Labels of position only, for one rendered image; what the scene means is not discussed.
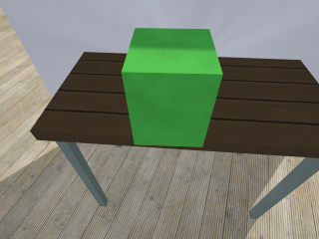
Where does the table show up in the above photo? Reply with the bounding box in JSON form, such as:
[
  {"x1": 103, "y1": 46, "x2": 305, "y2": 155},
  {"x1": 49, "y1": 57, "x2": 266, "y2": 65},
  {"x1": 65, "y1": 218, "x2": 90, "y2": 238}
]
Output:
[{"x1": 30, "y1": 52, "x2": 319, "y2": 219}]

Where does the carton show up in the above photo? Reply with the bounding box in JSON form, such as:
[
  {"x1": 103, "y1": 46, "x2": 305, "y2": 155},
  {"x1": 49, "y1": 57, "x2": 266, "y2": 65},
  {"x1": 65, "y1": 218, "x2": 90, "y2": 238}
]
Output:
[{"x1": 121, "y1": 28, "x2": 223, "y2": 147}]

